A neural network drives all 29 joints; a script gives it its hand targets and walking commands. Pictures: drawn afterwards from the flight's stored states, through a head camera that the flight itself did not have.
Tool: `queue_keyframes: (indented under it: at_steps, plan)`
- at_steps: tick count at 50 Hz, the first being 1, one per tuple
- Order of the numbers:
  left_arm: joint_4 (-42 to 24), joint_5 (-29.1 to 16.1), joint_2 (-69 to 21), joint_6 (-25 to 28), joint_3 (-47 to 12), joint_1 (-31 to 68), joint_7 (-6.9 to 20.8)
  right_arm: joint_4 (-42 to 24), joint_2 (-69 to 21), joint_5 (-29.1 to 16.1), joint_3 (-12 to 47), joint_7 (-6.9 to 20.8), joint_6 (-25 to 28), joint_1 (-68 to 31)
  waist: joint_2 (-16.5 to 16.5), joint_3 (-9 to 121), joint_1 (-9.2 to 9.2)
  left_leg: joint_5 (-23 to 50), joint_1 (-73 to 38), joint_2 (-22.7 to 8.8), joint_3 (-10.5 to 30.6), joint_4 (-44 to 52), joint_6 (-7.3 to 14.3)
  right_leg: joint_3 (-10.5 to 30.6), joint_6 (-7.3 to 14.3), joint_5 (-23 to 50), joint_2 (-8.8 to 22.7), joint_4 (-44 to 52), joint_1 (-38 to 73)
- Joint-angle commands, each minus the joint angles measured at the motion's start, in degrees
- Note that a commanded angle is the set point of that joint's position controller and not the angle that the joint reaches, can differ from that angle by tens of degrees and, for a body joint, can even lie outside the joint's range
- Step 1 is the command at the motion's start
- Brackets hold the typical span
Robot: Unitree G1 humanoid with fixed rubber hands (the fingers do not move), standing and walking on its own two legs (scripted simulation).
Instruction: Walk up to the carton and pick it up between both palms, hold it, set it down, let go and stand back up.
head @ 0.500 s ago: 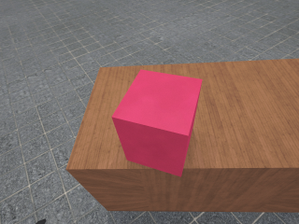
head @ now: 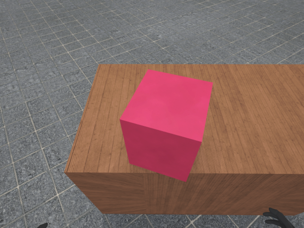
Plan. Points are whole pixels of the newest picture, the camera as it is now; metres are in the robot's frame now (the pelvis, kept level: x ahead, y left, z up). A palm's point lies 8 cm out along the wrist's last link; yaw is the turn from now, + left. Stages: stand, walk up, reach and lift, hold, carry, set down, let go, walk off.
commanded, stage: walk up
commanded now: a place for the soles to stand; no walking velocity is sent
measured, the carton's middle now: (167, 126) +0.41 -0.03 -0.01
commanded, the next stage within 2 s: none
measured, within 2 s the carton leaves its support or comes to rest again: neither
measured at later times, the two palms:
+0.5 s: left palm out of the picture +0.08 +0.32 -0.08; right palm out of the picture +0.13 -0.33 -0.06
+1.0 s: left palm out of the picture +0.12 +0.28 -0.09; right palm out of the picture +0.10 -0.37 -0.08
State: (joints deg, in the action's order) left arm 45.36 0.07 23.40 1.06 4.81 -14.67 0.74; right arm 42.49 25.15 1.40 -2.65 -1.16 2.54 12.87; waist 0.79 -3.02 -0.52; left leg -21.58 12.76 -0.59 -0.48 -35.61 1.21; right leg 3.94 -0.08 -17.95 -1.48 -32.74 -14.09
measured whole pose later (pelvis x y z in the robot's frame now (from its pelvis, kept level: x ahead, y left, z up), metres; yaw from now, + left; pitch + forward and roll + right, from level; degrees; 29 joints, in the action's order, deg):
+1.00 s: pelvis +0.01 -0.04 +0.00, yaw -2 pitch -1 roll +1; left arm 44.8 0.1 23.4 2.2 4.8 -14.1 1.2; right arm 42.5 25.1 1.5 -2.6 -0.9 3.3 14.6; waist -0.5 -2.6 -0.5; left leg -21.9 12.8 -2.4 -1.0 -37.6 -0.5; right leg 2.6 1.5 -16.0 -2.3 -36.7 -16.8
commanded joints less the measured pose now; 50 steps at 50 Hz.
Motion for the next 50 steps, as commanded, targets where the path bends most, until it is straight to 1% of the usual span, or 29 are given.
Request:
queue_keyframes:
  at_steps: [1,2,3,5,6,10,12,15,17,21,22,25,27,28,29,31,33,35,36,37,40,41,42,43,45,46,47,48,50]
  plan:
    - [-2.1,-0.1,9.6,0.6,-0.1,3.3,-0.8,0.5,9.9,-0.4,-1.8,-0.2,1.0,-0.7,-4.3,5.5,0.53,25.4,-4.1,-6.7,7.1,7.6,3.7,3.8,4.2,21.8,4.2,-2.0,1.7]
    - [-2.9,-0.2,9.6,0.8,0.6,3.1,-0.7,1.0,11.0,-0.3,-2.2,0.0,0.8,-0.2,-1.6,7.1,0.88,22.5,-3.6,-7.3,6.3,7.4,3.4,3.6,4.3,19.5,4.4,-0.9,2.8]
    - [-2.5,0.1,9.7,0.5,0.4,3.5,-0.7,0.7,9.4,-0.6,-1.7,0.4,0.8,-0.3,-6.8,7.3,0.04,22.6,-4.8,-7.4,6.9,6.3,3.3,3.2,4.1,18.6,4.4,-0.4,2.0]
    - [-1.7,0.1,9.8,0.8,0.1,4.0,-0.7,0.4,9.4,-0.4,-1.8,0.3,0.4,-2.9,-0.4,7.8,-0.42,18.8,-5.6,-5.7,4.4,7.1,2.1,5.5,4.6,19.9,6.2,2.8,1.7]
    - [-1.4,0.2,9.2,1.0,-0.2,4.2,-0.5,0.5,9.6,-1.0,-1.3,0.5,0.5,-2.5,-3.4,7.7,-0.36,15.3,-4.6,-5.9,5.3,7.3,2.6,5.0,4.3,18.2,5.7,3.8,1.6]
    - [-1.5,0.5,10.5,1.0,-0.1,4.8,-0.6,0.7,9.3,-0.2,-1.5,0.4,0.5,-4.4,-0.4,5.2,-0.08,15.0,-3.9,-6.1,5.2,8.2,3.0,7.2,4.5,20.2,5.6,2.8,0.3]
    - [-1.6,0.2,11.4,1.2,0.1,4.7,-0.7,1.6,8.2,-0.6,-1.2,0.5,0.4,-3.2,-3.2,4.5,-0.76,15.5,-3.9,-6.2,5.3,8.1,3.0,8.6,4.3,17.4,6.3,2.6,-0.7]
    - [-0.6,0.2,10.7,1.1,0.3,5.2,-0.6,0.9,9.1,-0.3,-1.5,0.7,0.3,-5.9,1.2,4.6,-0.66,4.8,-2.5,-7.0,7.5,10.8,3.5,6.0,3.6,10.5,4.5,4.5,-1.9]
    - [-0.8,0.7,10.3,1.7,0.0,6.3,-0.5,0.7,8.5,-0.2,-1.7,1.2,0.0,-6.3,-5.5,2.2,-0.23,2.2,-0.6,-5.9,6.2,11.2,3.1,7.3,3.9,6.6,5.0,6.3,-2.0]
    - [-0.8,1.0,10.6,2.1,-0.1,5.9,-0.2,0.9,8.9,0.3,-1.6,1.2,0.1,-6.2,-1.7,2.2,-0.27,5.0,-1.4,-4.6,3.9,9.5,2.3,8.8,4.2,9.4,4.9,7.1,-3.3]
    - [-1.9,1.9,11.6,1.4,0.3,4.8,0.4,1.7,10.0,0.1,-2.5,0.8,1.0,-2.7,-5.2,5.1,-1.00,-0.7,-4.3,-5.3,6.0,8.0,3.9,7.5,4.8,5.6,3.3,3.5,-3.9]
    - [-2.1,1.4,10.8,0.4,0.2,3.7,0.6,2.4,14.7,0.5,-3.2,0.4,1.6,-0.7,5.4,0.6,-1.36,-3.7,-7.0,-16.4,18.7,18.0,9.2,0.9,2.0,-4.7,0.6,-6.3,-12.3]
    - [-3.0,1.4,9.0,0.8,0.0,5.3,0.8,0.9,12.7,1.3,-3.2,0.6,2.2,-0.8,6.1,0.1,-0.79,8.3,-10.1,-19.2,18.8,15.5,11.1,-1.3,2.3,-9.9,2.4,-2.2,-15.0]
    - [-2.6,1.5,9.5,1.3,0.2,4.6,1.0,0.9,12.8,1.0,-3.1,0.7,2.1,-1.8,3.5,1.4,0.61,10.9,-7.8,-18.2,17.2,13.6,10.7,-0.1,2.5,-6.0,2.5,-1.8,-10.6]
    - [-3.0,1.9,9.7,1.7,0.6,2.1,1.0,0.2,12.0,1.2,-2.9,0.7,1.7,-2.5,4.9,1.6,0.96,13.3,-5.3,-14.3,9.3,9.1,8.1,-0.4,2.9,-0.9,3.1,6.3,-5.1]
    - [-2.0,2.1,13.2,2.0,1.6,-0.1,0.8,-1.5,9.1,-0.1,-2.3,0.5,1.4,-3.1,-2.8,5.8,0.49,13.4,0.3,-5.2,0.5,0.3,2.1,9.4,5.4,17.6,6.3,6.0,4.2]
    - [-1.9,1.3,14.3,2.0,1.9,-1.3,0.4,-3.1,7.3,-0.3,-1.7,0.2,1.4,-3.5,-1.7,7.0,1.21,3.4,7.9,-0.3,-0.9,-1.1,0.1,18.5,10.5,25.3,12.3,6.0,11.2]
    - [-1.8,1.3,14.5,1.6,2.0,-1.6,-0.2,-3.0,7.1,-0.3,-1.4,0.1,1.5,-2.7,-4.7,4.7,1.67,-3.0,10.0,0.4,0.5,-0.8,0.6,18.3,13.7,34.2,13.6,4.0,13.2]
    - [-2.3,1.5,13.3,1.5,1.4,-0.3,-0.2,-2.6,6.3,-0.3,-1.3,0.2,1.7,-2.2,-4.0,4.1,0.79,-1.7,7.9,-0.2,1.3,2.8,1.0,17.2,12.1,39.1,12.7,3.3,10.8]
    - [-3.0,1.6,12.2,1.4,0.9,2.3,-0.2,-1.3,7.3,-0.6,-1.3,0.5,2.1,1.6,-8.3,6.3,-0.26,6.5,3.4,-1.2,0.9,4.9,1.6,12.8,10.4,32.8,10.4,2.0,8.9]
    - [-4.9,0.7,8.8,0.7,0.2,5.4,-0.1,0.5,11.5,0.3,-3.0,0.2,2.4,5.3,-2.0,5.2,-2.57,16.8,-11.4,-9.0,8.6,8.6,4.6,4.3,4.4,17.8,1.6,-5.6,-8.9]
    - [-4.9,0.8,9.1,0.6,0.5,5.2,-0.3,0.7,14.4,0.3,-3.7,-0.1,2.3,6.0,2.0,4.8,-3.36,19.1,-14.2,-15.4,15.2,9.7,8.9,-0.5,2.6,7.1,-0.9,-11.8,-13.8]
    - [-5.2,1.3,8.4,0.6,0.4,6.7,-0.4,1.0,15.3,0.4,-4.1,-0.2,2.2,6.7,7.3,1.7,-3.78,25.5,-15.1,-20.7,19.4,12.0,12.1,-1.4,2.1,-11.9,-1.4,-11.4,-18.5]
    - [-5.1,1.1,10.0,0.4,0.6,4.9,-0.1,1.8,16.4,0.3,-4.0,-0.1,2.1,4.2,3.6,0.3,-1.43,23.7,-10.9,-22.3,19.4,12.0,14.0,-1.2,1.5,-14.7,2.4,-8.3,-14.3]
    - [-2.7,1.6,10.0,2.0,1.0,-1.5,0.3,-2.0,13.6,0.1,-3.9,0.4,1.5,-0.8,-1.1,5.6,2.24,22.5,-7.0,-15.2,9.3,3.5,9.1,-1.0,3.9,2.8,1.7,1.3,-4.4]
    - [-3.0,1.6,11.2,2.2,1.4,-1.6,0.7,-2.7,11.1,-0.2,-2.8,0.3,1.5,-1.1,1.9,5.3,2.30,25.7,-2.2,-8.7,2.1,-2.0,5.2,4.6,5.1,16.2,3.8,4.1,1.1]
    - [-2.1,1.3,14.2,2.2,2.5,-4.9,0.4,-3.9,7.1,-0.8,-1.7,0.0,1.5,-3.7,-6.2,5.3,4.17,16.9,8.4,-3.2,-2.3,-10.5,1.1,14.1,7.2,29.7,9.7,5.6,9.5]
    - [-2.2,1.1,15.7,2.1,2.5,-6.9,0.0,-4.8,5.4,-0.9,-1.3,-0.2,1.0,-4.8,-9.8,4.6,3.82,-5.7,16.4,1.0,-0.8,-13.3,-0.4,24.2,11.9,33.3,14.7,8.0,13.0]
    - [-2.3,1.4,16.6,2.0,2.7,-5.6,-0.4,-3.4,8.5,-0.6,-2.2,-0.3,0.0,-1.4,-4.5,0.8,2.90,-18.3,15.3,0.3,2.3,-16.9,1.3,26.2,16.4,20.6,19.6,12.2,5.7]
